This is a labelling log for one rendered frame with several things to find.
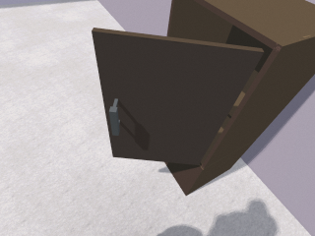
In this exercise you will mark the cupboard door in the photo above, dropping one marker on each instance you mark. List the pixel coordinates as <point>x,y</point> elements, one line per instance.
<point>173,93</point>

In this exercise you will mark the handle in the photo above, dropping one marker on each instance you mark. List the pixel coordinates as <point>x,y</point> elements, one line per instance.
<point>114,118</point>

